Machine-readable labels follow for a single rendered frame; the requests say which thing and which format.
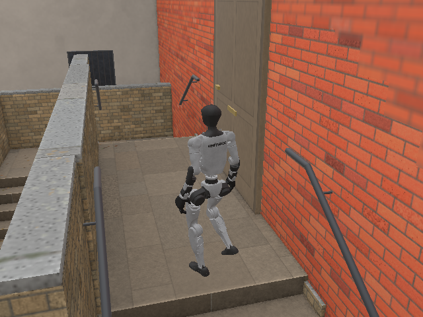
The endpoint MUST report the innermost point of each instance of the right robot foot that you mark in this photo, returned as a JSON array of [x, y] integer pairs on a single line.
[[233, 250]]

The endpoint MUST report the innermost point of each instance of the robot left shin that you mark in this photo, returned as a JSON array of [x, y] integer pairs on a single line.
[[197, 244]]

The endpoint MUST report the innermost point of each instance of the robot right hand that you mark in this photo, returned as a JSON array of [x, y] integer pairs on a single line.
[[232, 184]]

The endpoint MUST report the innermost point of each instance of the left robot forearm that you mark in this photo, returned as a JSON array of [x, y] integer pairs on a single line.
[[187, 187]]

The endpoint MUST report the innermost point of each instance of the robot left hand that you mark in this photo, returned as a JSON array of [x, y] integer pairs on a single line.
[[181, 202]]

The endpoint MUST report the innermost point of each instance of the robot right upper arm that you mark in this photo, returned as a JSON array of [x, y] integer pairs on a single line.
[[232, 148]]

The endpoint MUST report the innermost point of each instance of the robot left upper arm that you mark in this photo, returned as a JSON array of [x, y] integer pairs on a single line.
[[194, 144]]

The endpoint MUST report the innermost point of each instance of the right robot forearm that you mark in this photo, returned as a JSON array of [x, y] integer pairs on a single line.
[[233, 171]]

